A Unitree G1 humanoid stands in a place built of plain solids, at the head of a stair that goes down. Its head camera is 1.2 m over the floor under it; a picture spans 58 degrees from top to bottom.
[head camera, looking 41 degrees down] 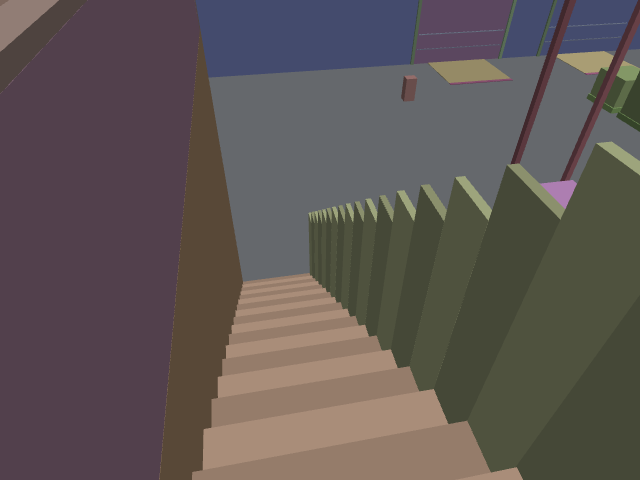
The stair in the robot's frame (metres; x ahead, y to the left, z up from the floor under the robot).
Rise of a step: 0.20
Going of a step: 0.25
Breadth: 1.02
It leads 10 degrees to the left of straight ahead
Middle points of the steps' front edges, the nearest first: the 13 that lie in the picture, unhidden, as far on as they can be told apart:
0.70 -0.06 -0.40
0.95 -0.01 -0.59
1.19 0.03 -0.79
1.44 0.08 -0.99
1.68 0.12 -1.19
1.92 0.17 -1.39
2.17 0.21 -1.59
2.41 0.26 -1.78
2.66 0.30 -1.98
2.90 0.35 -2.18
3.15 0.39 -2.38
3.39 0.44 -2.58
3.64 0.48 -2.77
